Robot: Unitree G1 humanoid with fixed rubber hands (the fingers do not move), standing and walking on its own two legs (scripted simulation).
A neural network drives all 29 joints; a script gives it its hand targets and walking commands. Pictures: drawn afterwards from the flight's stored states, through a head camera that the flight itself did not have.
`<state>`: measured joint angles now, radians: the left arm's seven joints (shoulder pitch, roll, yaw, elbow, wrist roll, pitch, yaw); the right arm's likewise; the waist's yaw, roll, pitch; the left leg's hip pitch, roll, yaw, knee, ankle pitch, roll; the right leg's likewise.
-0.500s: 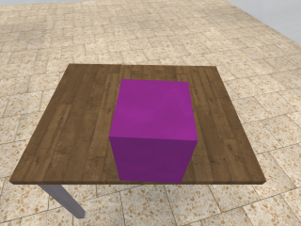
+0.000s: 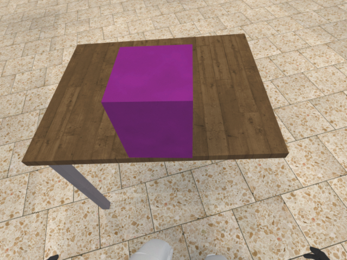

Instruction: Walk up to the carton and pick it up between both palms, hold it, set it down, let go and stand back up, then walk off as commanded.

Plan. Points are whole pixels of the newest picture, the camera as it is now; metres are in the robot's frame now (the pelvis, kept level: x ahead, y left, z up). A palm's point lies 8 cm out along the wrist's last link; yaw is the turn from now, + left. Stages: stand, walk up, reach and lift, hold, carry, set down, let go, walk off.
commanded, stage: walk off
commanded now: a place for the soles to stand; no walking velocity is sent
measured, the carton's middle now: (158, 105) +0.52 +0.07 +0.02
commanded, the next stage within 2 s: stand in 1.06 s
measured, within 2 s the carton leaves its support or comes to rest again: neither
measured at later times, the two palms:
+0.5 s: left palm out of the picture -0.09 +0.38 -0.11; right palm out of the picture -0.03 -0.26 -0.08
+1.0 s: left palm out of the picture -0.05 +0.36 -0.10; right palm out of the picture -0.04 -0.27 -0.09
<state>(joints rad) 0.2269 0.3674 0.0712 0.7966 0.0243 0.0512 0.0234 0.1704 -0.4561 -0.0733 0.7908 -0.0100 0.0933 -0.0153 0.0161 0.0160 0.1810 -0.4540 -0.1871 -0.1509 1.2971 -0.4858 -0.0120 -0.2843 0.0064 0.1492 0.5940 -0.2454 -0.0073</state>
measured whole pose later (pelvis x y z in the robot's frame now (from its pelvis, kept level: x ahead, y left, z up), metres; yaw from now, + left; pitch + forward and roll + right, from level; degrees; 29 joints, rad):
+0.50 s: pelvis -0.12 +0.05 +0.00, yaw +4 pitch -3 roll -2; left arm 0.30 0.43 0.08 0.87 -0.01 0.04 -0.01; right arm 0.25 -0.39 -0.04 0.83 -0.02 0.00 0.01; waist -0.02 -0.02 0.05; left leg -0.22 0.00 -0.06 0.56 -0.30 0.02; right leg -0.30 0.08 0.12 0.75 -0.43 0.01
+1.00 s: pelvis -0.12 +0.05 +0.00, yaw +3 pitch -2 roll +0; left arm 0.21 0.39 0.03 0.94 0.00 -0.01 -0.03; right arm 0.20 -0.40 -0.04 0.96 -0.01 -0.04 0.01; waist -0.03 -0.02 0.01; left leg -0.21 -0.02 -0.02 0.50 -0.25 0.01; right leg -0.19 0.03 0.11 0.51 -0.28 0.01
